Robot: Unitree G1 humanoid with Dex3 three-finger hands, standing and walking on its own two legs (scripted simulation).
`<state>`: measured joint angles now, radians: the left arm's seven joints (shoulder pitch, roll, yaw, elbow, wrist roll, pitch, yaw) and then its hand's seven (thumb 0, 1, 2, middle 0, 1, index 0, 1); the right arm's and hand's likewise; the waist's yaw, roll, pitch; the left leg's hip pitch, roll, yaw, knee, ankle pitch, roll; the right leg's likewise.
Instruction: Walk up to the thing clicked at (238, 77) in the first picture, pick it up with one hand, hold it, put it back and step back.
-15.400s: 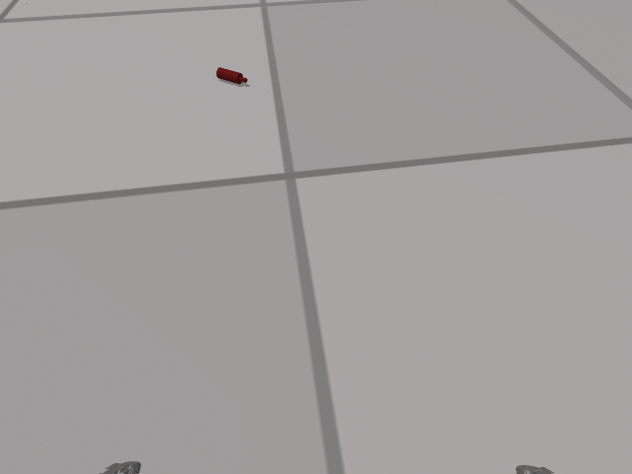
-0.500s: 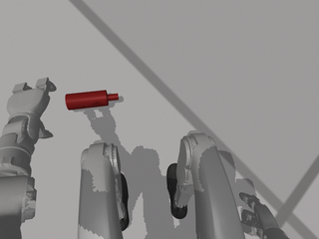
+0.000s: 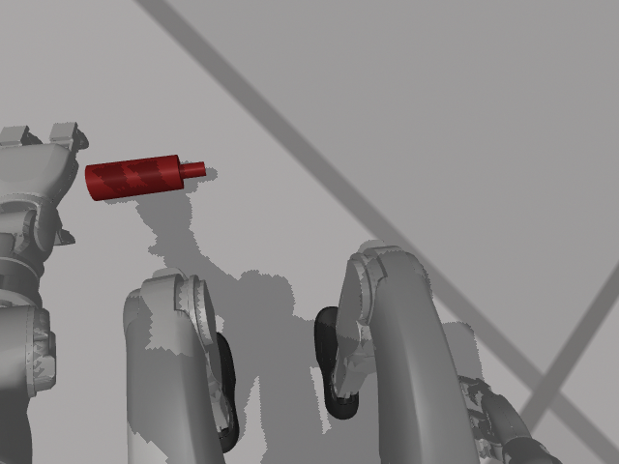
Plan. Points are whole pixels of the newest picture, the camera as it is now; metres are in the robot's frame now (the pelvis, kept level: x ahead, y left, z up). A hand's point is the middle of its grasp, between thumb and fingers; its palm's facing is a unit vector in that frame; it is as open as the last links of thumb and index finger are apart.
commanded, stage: rise first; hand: left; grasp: from above
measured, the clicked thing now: (150, 175) +0.51 +0.21 -0.33
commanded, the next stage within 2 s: none
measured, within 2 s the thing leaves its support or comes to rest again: neither
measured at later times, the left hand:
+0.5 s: hand (71, 193) +0.44 +0.29 -0.20, palm faces -0.46 -0.05 -0.89, open 14.1 cm
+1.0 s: hand (81, 185) +0.46 +0.28 -0.20, palm faces -0.45 -0.05 -0.89, open 14.2 cm
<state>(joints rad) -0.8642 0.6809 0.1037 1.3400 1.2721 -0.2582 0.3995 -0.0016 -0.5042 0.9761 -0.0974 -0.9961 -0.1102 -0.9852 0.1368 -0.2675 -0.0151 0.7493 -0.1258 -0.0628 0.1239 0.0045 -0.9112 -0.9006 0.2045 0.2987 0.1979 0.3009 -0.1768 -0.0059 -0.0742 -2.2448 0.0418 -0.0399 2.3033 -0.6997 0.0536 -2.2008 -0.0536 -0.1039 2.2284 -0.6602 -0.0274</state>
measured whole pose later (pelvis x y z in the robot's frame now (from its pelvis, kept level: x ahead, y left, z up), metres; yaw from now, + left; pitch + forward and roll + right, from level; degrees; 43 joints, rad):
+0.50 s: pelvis +0.01 +0.00 -0.01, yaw -1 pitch +37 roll -7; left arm -0.90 0.70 0.11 1.39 1.27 -0.23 0.43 0.00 -0.52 0.99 -0.09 -1.03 -0.10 -1.01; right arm 0.16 -0.28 0.00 0.75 -0.14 -0.08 0.14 0.00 -0.91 -0.90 0.20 0.30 0.20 0.30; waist -0.21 -0.01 -0.05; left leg -2.27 0.05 -0.05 2.34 -0.72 0.05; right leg -2.23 -0.05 -0.11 2.26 -0.67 -0.03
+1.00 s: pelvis +0.00 +0.00 -0.02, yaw -1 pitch +36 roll -7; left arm -0.94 0.70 0.11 1.43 1.27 -0.21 0.44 0.00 -0.56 1.03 -0.09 -1.01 -0.08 -1.01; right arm 0.16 -0.29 0.03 0.74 -0.14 -0.09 0.15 0.00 -0.91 -0.90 0.20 0.30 0.20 0.30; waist -0.23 -0.01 -0.04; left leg -2.30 0.04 -0.06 2.37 -0.71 0.05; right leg -2.25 -0.05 -0.12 2.29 -0.66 -0.03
